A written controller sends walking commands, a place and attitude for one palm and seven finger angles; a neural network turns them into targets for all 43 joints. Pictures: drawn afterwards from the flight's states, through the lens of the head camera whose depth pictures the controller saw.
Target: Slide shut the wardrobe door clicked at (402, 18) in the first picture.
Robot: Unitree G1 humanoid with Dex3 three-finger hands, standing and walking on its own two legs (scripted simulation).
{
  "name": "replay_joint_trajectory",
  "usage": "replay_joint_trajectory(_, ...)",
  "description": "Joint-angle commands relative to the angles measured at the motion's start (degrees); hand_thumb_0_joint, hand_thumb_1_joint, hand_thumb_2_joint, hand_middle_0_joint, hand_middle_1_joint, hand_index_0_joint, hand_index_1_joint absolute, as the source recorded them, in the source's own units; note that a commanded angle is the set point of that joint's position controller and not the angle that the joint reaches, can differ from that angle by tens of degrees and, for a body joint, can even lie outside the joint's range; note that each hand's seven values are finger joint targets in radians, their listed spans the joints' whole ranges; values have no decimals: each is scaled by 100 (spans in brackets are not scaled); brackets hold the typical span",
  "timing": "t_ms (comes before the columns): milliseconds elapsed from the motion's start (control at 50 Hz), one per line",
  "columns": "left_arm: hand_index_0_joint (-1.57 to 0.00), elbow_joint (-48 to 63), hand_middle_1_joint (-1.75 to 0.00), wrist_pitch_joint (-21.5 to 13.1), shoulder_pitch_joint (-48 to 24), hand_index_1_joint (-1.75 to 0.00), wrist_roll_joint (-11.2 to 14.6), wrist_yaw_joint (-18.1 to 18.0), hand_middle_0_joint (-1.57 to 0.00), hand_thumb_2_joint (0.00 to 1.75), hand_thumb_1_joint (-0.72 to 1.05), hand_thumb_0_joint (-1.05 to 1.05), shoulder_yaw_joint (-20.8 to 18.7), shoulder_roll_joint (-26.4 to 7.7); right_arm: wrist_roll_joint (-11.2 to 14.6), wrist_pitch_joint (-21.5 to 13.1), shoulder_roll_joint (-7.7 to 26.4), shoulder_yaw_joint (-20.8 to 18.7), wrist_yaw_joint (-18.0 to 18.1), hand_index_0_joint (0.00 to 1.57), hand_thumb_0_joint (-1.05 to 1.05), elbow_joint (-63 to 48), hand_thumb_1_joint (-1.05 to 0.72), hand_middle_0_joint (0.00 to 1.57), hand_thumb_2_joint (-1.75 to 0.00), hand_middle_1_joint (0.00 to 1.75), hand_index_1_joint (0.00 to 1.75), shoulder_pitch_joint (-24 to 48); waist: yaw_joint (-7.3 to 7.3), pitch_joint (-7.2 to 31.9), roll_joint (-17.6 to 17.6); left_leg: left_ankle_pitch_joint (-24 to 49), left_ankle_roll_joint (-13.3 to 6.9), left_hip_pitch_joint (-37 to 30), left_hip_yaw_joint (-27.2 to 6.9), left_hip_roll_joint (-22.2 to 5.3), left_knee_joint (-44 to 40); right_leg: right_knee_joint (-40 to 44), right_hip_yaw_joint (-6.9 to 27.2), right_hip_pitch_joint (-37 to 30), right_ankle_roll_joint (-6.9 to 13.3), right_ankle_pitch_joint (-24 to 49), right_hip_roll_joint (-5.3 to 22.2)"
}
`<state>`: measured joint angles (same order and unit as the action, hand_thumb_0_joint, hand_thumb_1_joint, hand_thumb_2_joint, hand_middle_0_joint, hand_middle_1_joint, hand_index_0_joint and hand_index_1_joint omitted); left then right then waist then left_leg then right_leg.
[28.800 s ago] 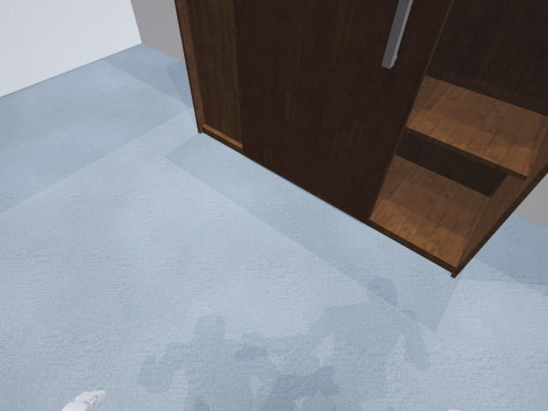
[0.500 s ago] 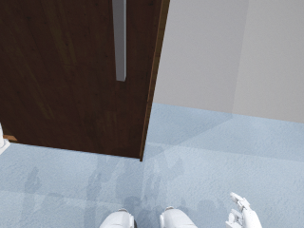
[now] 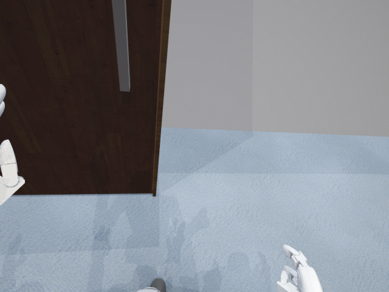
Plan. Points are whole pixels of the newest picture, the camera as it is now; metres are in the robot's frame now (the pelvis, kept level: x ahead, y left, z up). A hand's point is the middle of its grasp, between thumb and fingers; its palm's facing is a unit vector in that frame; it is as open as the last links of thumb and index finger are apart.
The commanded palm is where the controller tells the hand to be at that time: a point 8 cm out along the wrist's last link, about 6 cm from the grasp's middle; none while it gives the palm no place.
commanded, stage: stop stepping back and stand still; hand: left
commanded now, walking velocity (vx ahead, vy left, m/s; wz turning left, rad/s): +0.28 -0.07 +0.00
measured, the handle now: (123, 43) +0.68 +0.22 +0.14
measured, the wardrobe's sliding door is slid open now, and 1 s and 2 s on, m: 0.00 0.00 0.00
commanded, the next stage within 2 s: let the arm hang, fingers relaxed in 1.42 s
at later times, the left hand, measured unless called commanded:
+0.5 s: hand out of the picture +0.09 +0.27 +0.19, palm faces +0.38 -0.80 -0.47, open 7.4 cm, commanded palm +0.03 +0.32 +0.18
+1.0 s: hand out of the picture +0.07 +0.30 +0.18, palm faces +0.50 -0.74 -0.45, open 7.4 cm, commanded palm +0.01 +0.34 +0.18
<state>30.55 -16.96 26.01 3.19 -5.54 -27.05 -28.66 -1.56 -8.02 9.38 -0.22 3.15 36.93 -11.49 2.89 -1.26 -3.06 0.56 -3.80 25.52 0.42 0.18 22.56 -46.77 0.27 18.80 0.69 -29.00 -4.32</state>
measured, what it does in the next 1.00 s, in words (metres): walks backwards: right foot, then left foot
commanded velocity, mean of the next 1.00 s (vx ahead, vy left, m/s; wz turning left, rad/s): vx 0.16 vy -0.05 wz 0.00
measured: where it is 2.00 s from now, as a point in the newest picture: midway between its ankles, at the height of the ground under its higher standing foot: outside the picture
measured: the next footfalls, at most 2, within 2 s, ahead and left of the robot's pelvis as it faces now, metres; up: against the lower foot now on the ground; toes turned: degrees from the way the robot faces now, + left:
right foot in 0.10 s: -0.03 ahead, -0.07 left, +0.00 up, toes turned +2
left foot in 0.30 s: -0.04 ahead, +0.17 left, +0.00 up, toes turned +8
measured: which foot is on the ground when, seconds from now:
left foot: down 0.00-0.08, up 0.10-0.28, down 0.30-1.00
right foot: up 0.00-0.08, down 0.10-1.00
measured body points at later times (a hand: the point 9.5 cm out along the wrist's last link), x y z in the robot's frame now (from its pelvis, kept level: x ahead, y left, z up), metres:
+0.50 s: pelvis -0.10 +0.02 +0.00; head -0.13 +0.06 +0.44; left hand +0.06 +0.31 +0.21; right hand +0.02 -0.19 -0.08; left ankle -0.06 +0.16 -0.73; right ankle -0.07 -0.08 -0.72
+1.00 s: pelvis -0.11 +0.03 -0.01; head -0.11 +0.05 +0.44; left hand +0.04 +0.34 +0.20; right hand +0.06 -0.19 -0.10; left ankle -0.10 +0.16 -0.70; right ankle -0.06 -0.07 -0.73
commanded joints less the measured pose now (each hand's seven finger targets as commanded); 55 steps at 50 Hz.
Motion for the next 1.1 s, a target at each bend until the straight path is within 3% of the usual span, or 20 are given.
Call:
replay_joint_trajectory(0,-20,1893,-30,-88,1256,-30,78,-252,-20,90,90,0,-627,-676,53,-300,847,-284,-34,20,0,-1137,-90,20,-90,30,30,261,-421,1422,2270,-3288,680,-506,-810,-686,-1794,1276,-749,-1466,211,-130,-346)
replay_joint_trajectory(40,-20,1893,-30,143,1328,-30,7,-323,-20,90,90,0,-728,-867,-1,-170,895,-306,-9,20,0,-1028,-90,20,-90,30,30,256,-432,1237,1300,-3061,767,-266,-99,-81,-330,2819,-344,-1686,429,76,249)
replay_joint_trajectory(80,-20,1929,-30,305,675,-30,66,-387,-20,90,90,0,-984,-1007,-39,8,989,-394,27,20,0,-872,-90,20,-90,30,30,286,-369,656,-890,-2300,643,-649,-414,279,4095,4252,2232,1439,1342,-1247,2776)
replay_joint_trajectory(100,-20,1983,-30,328,-268,-30,28,-394,-20,90,90,0,-913,-1060,-56,86,965,-338,6,20,0,-724,-90,20,-90,30,30,181,-95,488,-976,-1872,635,-285,-671,-131,5077,3834,1679,1794,1377,-1301,2893)
replay_joint_trajectory(140,-20,574,-30,441,-795,-30,-114,-408,-20,90,90,0,-455,-621,43,6,928,-292,150,20,0,-631,-90,20,-90,30,30,202,-1,-2,-726,-1929,466,-218,-227,-351,4379,3950,868,1900,680,-1931,2188)
replay_joint_trajectory(240,-20,637,-30,479,-1675,-30,-289,-477,-20,90,90,0,409,-246,101,-195,941,-193,314,20,0,-582,-90,20,-90,30,30,240,-70,155,1004,-2742,169,-1247,424,-98,440,1490,-179,680,502,-1077,1381)
replay_joint_trajectory(280,-20,1350,-30,310,-1417,-30,-258,-501,-20,90,90,0,110,-533,145,-276,1041,-204,245,20,0,-904,-90,20,-90,30,30,242,-77,-122,2836,-3425,-728,-1353,-2946,-1868,-1215,-1396,-655,1785,-73,-402,242)
replay_joint_trajectory(320,-20,1654,-30,148,-624,-30,-224,-370,-20,90,90,0,-349,-769,94,-295,876,-268,20,20,0,-871,-90,20,-90,30,30,390,-110,-55,1858,-3925,-964,-750,-3451,-1989,-1468,-2275,56,1928,-45,115,549)
replay_joint_trajectory(440,-20,1060,-30,176,752,-30,-254,-416,-20,90,90,0,-671,-641,13,-21,864,-265,-3,20,0,-1001,-90,20,-90,30,30,422,-501,505,1555,-4289,-33,1912,-499,-957,285,1174,-626,-2601,205,-5,219)
replay_joint_trajectory(460,-20,769,-30,272,608,-30,-286,-422,-20,90,90,0,-724,-690,42,71,832,-308,3,20,0,-982,-90,20,-90,30,30,414,-559,430,194,-3926,161,2201,130,-329,2260,2209,452,-2404,568,-631,835)
replay_joint_trajectory(480,-20,434,-30,384,580,-30,-200,-395,-20,90,90,0,-641,-599,160,84,816,-369,12,20,0,-1027,-90,20,-90,30,30,341,-431,319,-1362,-3380,281,2287,225,84,4322,3530,3184,-1551,1221,-1459,2327)
replay_joint_trajectory(500,-20,1165,-30,201,-425,-30,-91,-346,-20,90,90,0,-874,-1037,134,-13,972,-375,36,20,0,-990,-90,20,-90,30,30,376,-183,122,-1125,-2701,381,1834,-126,-223,5221,3797,3375,-525,1417,-698,2627)
replay_joint_trajectory(640,-20,896,-30,212,-1210,-30,-261,-431,-20,90,90,0,2,-358,83,-206,849,-193,303,20,0,-571,-90,20,-90,30,30,185,-50,438,688,-2521,153,-1797,321,-185,537,1291,209,1112,490,-895,1187)
replay_joint_trajectory(680,-20,1235,-30,70,-1365,-30,-286,-484,-20,90,90,0,-86,-447,135,-299,963,-226,281,20,0,-783,-90,20,-90,30,30,216,-89,102,2236,-3136,-727,-1521,-2745,-1986,-1110,-1298,-491,1738,-84,-327,273)
replay_joint_trajectory(720,-20,1010,-30,50,-807,-30,-319,-395,-20,90,90,0,-279,-521,115,-306,879,-306,92,20,0,-714,-90,20,-90,30,30,260,-120,-81,1498,-3467,-925,-785,-2907,-2069,-1237,-1810,106,1629,-39,174,661)
replay_joint_trajectory(820,-20,1096,-30,142,396,-30,-306,-421,-20,90,90,0,-562,-587,102,-110,859,-258,-21,20,0,-1004,-90,20,-90,30,30,399,-417,318,1149,-3770,46,1357,-190,-798,728,1613,-114,-1915,175,157,549)
replay_joint_trajectory(860,-20,1111,-30,238,167,-30,-162,-424,-20,90,90,0,-773,-851,165,-33,829,-329,-7,20,0,-1117,-90,20,-90,30,30,374,-329,245,-948,-2918,345,1362,148,-39,3840,3544,3130,-867,1099,-280,2442)
replay_joint_trajectory(1000,-20,874,-30,84,-274,-30,-183,-454,-20,90,90,0,-398,-415,127,-144,809,-208,173,20,0,-757,-90,20,-90,30,30,291,-164,404,468,-1687,253,-1587,104,-301,493,2003,598,483,451,557,1355)
replay_joint_trajectory(1040,-20,1113,-30,-19,-399,-30,-243,-465,-20,90,90,0,-405,-473,161,-210,990,-261,190,20,0,-905,-90,20,-90,30,30,350,-317,509,1446,-1511,-187,-1294,-1421,-1374,-399,903,-35,222,-26,1092,601)
replay_joint_trajectory(1080,-20,950,-30,-7,-312,-30,-263,-402,-20,90,90,0,-426,-491,126,-273,857,-205,177,20,0,-831,-90,20,-90,30,30,399,-297,448,1652,-943,-203,-891,-1417,-1381,-531,804,-178,-234,-115,1133,565)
